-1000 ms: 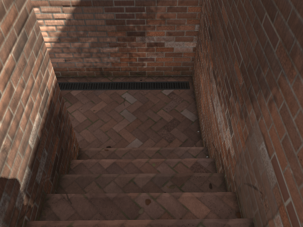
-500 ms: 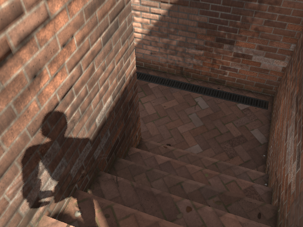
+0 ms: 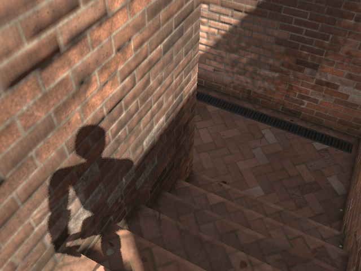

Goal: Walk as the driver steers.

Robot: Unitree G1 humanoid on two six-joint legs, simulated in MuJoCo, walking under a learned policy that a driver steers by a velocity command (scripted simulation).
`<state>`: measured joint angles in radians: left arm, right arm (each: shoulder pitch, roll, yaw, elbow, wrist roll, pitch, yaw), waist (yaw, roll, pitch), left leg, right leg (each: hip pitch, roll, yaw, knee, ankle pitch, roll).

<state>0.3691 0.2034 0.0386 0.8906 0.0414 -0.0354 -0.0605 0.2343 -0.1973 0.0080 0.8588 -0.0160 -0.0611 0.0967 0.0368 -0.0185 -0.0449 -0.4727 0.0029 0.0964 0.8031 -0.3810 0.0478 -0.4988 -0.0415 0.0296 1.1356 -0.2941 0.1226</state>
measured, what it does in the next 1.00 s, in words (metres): goes down: right foot, then left foot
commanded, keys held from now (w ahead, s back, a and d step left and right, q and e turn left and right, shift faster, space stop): w+e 0.54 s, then w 0.06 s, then w+q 0.26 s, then q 0.14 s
